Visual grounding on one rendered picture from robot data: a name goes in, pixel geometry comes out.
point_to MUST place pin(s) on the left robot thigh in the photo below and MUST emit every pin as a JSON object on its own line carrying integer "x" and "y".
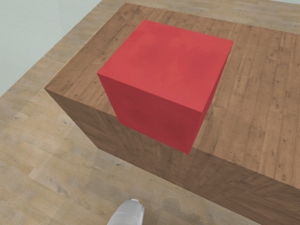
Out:
{"x": 129, "y": 213}

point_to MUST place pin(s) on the pedestal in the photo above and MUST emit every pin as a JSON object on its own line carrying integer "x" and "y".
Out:
{"x": 246, "y": 155}

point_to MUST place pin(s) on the carton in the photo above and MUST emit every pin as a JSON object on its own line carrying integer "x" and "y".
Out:
{"x": 162, "y": 80}

